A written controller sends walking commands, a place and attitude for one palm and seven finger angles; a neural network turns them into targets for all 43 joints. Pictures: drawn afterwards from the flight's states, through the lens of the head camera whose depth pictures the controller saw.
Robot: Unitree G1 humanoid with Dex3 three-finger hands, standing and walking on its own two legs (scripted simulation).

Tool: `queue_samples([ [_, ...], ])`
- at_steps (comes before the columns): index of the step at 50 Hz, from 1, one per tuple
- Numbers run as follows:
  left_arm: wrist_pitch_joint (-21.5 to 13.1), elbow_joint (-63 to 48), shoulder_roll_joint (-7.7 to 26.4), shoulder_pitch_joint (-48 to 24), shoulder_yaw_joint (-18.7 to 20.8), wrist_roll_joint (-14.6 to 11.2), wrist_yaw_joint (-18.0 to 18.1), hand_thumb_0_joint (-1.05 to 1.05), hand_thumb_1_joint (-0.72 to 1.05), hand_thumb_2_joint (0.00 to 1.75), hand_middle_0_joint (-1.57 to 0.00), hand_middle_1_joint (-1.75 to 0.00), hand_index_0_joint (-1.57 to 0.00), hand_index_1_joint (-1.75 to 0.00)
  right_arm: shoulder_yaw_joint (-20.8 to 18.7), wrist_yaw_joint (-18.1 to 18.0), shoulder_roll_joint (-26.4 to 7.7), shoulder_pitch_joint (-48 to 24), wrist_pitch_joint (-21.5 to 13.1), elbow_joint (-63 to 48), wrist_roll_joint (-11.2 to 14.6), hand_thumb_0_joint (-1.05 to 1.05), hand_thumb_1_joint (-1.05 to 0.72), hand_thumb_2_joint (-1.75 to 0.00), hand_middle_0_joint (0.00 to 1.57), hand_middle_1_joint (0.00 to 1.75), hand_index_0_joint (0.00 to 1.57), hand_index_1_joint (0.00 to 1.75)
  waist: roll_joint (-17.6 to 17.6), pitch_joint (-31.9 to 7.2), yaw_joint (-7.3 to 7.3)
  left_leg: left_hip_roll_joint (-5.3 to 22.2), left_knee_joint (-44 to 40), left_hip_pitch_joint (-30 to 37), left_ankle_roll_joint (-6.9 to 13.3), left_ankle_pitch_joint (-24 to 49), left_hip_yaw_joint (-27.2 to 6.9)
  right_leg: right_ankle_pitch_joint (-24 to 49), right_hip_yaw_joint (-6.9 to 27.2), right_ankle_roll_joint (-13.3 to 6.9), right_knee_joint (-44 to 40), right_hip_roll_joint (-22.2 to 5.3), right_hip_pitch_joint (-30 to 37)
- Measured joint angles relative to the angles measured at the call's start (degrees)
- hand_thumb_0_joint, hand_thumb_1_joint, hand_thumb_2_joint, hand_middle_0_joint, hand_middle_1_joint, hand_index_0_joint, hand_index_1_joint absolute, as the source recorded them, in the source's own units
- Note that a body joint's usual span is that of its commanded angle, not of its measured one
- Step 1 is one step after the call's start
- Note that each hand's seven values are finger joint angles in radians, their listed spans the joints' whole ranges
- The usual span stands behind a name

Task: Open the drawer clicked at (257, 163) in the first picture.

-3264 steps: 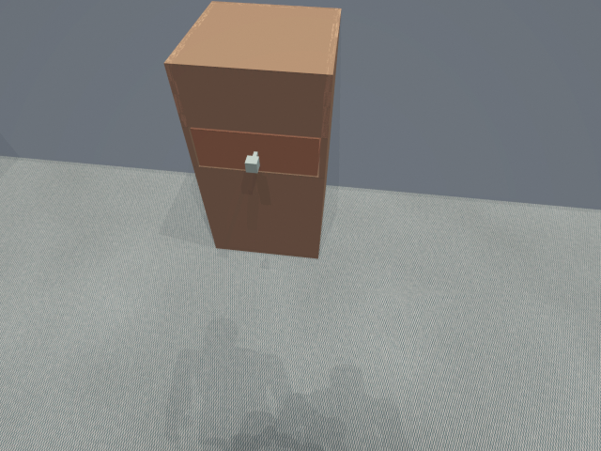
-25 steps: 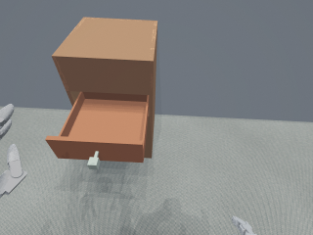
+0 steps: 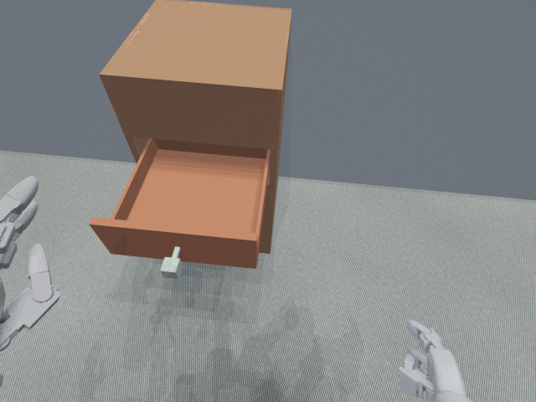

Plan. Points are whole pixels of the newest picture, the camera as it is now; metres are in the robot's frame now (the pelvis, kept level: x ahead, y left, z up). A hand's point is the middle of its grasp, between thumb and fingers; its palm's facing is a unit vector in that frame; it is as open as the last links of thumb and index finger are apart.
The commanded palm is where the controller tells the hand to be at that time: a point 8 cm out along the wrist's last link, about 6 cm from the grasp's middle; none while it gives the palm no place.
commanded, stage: stop stepping back and stand still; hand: left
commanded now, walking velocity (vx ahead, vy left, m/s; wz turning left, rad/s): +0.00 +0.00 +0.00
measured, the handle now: (173, 261) +0.43 +0.25 -0.24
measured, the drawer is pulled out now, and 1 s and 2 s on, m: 0.30 0.30 0.30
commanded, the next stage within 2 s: let the arm hang, fingers relaxed in 1.12 s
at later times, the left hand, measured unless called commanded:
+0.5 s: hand (1, 291) +0.20 +0.29 +0.15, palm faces +0.27 -0.84 -0.46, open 7.4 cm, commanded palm +0.13 +0.33 +0.17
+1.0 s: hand out of the picture +0.18 +0.29 +0.14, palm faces +0.31 -0.84 -0.44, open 7.4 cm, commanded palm +0.12 +0.33 +0.17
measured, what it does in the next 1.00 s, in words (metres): shifts its weight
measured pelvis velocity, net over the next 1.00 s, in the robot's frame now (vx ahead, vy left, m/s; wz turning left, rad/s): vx -0.02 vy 0.05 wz -0.01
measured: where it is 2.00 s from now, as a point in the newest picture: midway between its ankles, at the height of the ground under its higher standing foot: outside the picture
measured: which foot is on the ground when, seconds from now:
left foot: down 0.00-1.00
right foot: down 0.00-1.00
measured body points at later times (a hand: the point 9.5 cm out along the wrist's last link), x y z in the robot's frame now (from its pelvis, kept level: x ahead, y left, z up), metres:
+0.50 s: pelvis +0.00 +0.05 +0.00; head +0.05 +0.08 +0.45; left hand +0.18 +0.33 +0.17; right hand +0.16 -0.17 -0.09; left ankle -0.02 +0.12 -0.74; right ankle -0.01 -0.06 -0.74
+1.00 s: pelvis -0.02 +0.05 +0.00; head +0.03 +0.07 +0.45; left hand +0.16 +0.33 +0.17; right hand +0.16 -0.17 -0.09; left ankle -0.02 +0.12 -0.74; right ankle -0.01 -0.06 -0.74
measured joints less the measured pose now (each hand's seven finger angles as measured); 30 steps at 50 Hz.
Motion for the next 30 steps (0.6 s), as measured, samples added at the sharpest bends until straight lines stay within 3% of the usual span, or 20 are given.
queue_samples([
  [15, 2.7, -3.3, 0.9, 1.4, 1.1, -1.0, -0.6, 0.01, 0.89, 0.90, -0.21, -0.31, -0.21, -0.30, 3.4, 0.8, 4.6, 0.2, -0.2, 0.6, -0.4, 0.01, -0.91, -0.90, 0.20, 0.30, 0.20, 0.30, -0.8, 0.8, -0.56, -2.1, 0.8, -0.2, 2.9, -1.1, 1.2, -0.4, 1.2, 2.1, 0.3, -2.1, -0.1],
  [30, 3.0, -3.4, 0.6, 2.4, 1.5, -1.5, -0.7, 0.01, 0.89, 0.90, -0.21, -0.30, -0.21, -0.30, 2.5, 0.3, 3.6, 1.0, -0.4, 1.4, -0.5, 0.01, -0.91, -0.90, 0.20, 0.30, 0.20, 0.30, -1.4, 0.8, -0.73, -3.5, -0.3, -0.9, 4.5, 0.5, 1.7, 1.3, 1.7, 3.7, -0.7, -3.5, -0.8],
])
